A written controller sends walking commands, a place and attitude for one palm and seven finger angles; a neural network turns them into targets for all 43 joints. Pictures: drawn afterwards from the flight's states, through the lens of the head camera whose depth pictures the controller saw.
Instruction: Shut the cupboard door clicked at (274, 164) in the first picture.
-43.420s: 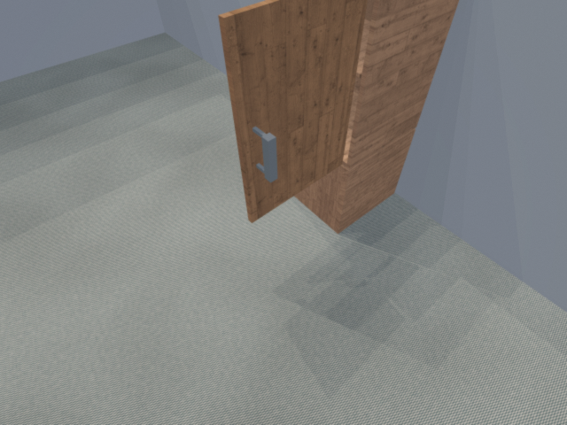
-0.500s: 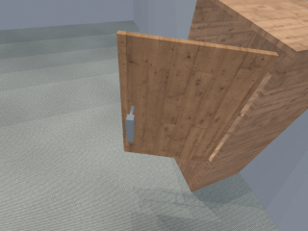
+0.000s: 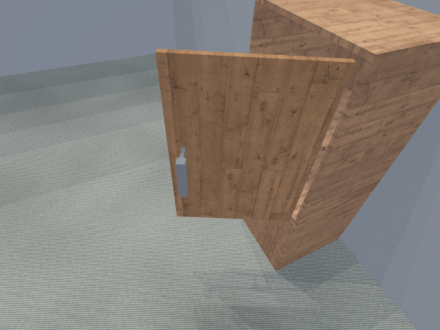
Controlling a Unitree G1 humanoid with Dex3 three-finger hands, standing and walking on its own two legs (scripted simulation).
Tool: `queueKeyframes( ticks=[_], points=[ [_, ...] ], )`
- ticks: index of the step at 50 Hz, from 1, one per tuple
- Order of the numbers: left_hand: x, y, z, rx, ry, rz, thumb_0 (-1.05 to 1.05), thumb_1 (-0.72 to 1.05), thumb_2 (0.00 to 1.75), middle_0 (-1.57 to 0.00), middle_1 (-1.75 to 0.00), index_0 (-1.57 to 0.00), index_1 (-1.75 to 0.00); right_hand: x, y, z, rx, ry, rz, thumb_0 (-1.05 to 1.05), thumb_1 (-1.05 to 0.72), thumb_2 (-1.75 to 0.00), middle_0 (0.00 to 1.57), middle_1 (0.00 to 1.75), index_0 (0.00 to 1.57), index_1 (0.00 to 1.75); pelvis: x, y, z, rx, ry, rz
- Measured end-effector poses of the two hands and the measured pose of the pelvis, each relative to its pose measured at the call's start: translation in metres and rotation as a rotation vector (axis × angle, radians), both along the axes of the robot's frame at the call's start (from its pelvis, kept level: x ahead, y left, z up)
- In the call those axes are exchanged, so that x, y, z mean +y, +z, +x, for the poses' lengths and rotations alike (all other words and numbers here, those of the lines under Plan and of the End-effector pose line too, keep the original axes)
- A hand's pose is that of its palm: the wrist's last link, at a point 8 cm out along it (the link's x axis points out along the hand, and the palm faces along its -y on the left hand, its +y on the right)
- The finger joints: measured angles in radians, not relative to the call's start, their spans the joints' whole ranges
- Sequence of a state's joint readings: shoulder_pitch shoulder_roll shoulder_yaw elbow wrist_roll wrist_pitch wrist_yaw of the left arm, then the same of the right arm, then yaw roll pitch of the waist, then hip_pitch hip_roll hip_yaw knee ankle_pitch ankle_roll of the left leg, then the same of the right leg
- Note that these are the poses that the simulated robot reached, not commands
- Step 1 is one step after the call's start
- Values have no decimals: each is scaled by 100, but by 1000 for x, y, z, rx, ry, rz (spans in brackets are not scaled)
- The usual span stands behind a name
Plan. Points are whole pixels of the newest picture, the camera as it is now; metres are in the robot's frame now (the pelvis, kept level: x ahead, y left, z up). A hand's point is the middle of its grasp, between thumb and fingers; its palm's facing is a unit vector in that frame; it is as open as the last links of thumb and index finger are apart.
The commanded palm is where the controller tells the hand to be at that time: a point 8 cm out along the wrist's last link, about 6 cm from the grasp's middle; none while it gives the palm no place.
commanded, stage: come to a stop and stand still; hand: left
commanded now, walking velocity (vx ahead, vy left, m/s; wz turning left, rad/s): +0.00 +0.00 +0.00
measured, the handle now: (183, 172) +0.54 +0.12 -0.07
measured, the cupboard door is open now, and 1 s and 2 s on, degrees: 63 63 63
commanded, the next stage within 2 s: look again from close up in 0.70 s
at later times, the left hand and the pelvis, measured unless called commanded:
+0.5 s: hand out of the picture -0.06 +0.19 -0.18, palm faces +0.07 -0.99 -0.13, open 7.3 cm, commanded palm none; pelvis -0.03 +0.04 +0.00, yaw +0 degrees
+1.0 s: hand out of the picture -0.05 +0.20 -0.17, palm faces +0.02 -0.97 -0.22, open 7.3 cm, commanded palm none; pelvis -0.04 +0.03 +0.00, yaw +1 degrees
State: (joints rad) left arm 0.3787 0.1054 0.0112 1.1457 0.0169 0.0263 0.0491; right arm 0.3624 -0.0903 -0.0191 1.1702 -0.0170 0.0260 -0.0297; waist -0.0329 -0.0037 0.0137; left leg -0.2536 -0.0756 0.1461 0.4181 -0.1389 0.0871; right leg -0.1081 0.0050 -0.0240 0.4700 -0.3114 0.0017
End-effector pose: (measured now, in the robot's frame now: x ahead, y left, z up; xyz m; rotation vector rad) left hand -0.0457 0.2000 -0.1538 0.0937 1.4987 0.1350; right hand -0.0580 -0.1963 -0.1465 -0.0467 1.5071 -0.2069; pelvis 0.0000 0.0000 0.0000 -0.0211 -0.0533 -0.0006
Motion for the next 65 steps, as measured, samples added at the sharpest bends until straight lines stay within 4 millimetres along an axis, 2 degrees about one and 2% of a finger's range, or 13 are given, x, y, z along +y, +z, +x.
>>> queueKeyframes(
  ticks=[4, 7, 12, 14, 17, 21, 27, 31, 36, 42, 48, 55, 65],
  points=[
    [-5, -1, -6, 1, 4, -24, 0, 91, 90, -20, -30, -20, -30, 5, 3, -16, 31, -4, -4, 0, -91, -90, 20, 30, 19, 30, 3, 0, -9, 12, -9, 10],
    [-5, 6, -22, 6, 39, -16, 0, 91, 90, -20, -30, -20, -30, 4, 3, -18, 52, 15, -1, 0, -91, -90, 20, 30, 19, 30, 7, 3, -16, 27, -12, 18],
    [1, 13, -71, 100, 96, 11, -1, 91, 90, -20, -30, -20, -30, -3, 5, -1, 17, 36, -16, 0, -91, -90, 20, 30, 20, 30, 11, 5, -26, 43, 5, 21],
    [6, 11, -78, 136, 83, 4, 0, 91, 90, -20, -30, -20, -30, -4, 8, 7, -26, 29, -33, 0, -91, -90, 20, 30, 20, 30, 13, 4, -27, 49, 6, 10],
    [17, 2, -68, 114, 60, -11, 0, 91, 90, -20, -30, -20, -30, -1, 9, 15, -69, 37, -60, 0, -91, -90, 20, 30, 19, 30, 21, 0, -26, 57, 8, -9],
    [32, -3, -42, 29, 57, -22, 0, 91, 90, -20, -30, -20, -30, 13, 9, 21, -69, 88, -82, 1, -93, -90, 20, 30, 19, 30, 35, -1, -30, 51, 2, 4],
    [49, -1, -7, -58, 15, -4, 0, 91, 90, -20, -30, -20, -30, 25, 11, 17, -77, 96, -80, 2, -95, -90, 20, 30, 20, 30, 44, 3, -36, 33, -9, 26],
    [57, 3, 4, -84, -13, 18, 0, 92, 90, -20, -30, -20, -30, 27, 11, 9, -73, 81, -62, 2, -95, -90, 20, 30, 20, 30, 44, 5, -39, 30, -12, 30],
    [59, 10, 5, -86, -27, 36, 0, 92, 90, -20, -30, -20, -30, 28, 9, 0, -60, 70, -31, 1, -94, -90, 20, 30, 20, 30, 39, 7, -40, 36, -10, 32],
    [50, 14, -6, -65, -36, 52, 0, 92, 90, -20, -30, -20, -30, 24, 4, -4, -47, 84, 1, 1, -92, -90, 20, 30, 20, 30, 33, 6, -42, 50, -2, 24],
    [45, 17, -13, -75, -29, 71, 0, 91, 90, -20, -30, -20, -30, 13, -7, 9, -112, 122, 13, 1, -92, -90, 20, 30, 20, 30, 28, 1, -40, 46, 14, 21],
    [37, 22, -7, -109, -29, 92, 0, 91, 90, -20, -30, -20, -30, -4, -11, 26, -168, 129, 9, 2, -94, -90, 20, 30, 19, 30, 17, 0, -38, 27, 6, 35],
    [17, 20, 3, -133, -42, 74, 0, 92, 90, -20, -30, -20, -30, -26, -4, 27, -161, 135, -5, 1, -93, -90, 20, 30, 19, 30, -3, 3, -39, 31, 1, 40]
  ],
)
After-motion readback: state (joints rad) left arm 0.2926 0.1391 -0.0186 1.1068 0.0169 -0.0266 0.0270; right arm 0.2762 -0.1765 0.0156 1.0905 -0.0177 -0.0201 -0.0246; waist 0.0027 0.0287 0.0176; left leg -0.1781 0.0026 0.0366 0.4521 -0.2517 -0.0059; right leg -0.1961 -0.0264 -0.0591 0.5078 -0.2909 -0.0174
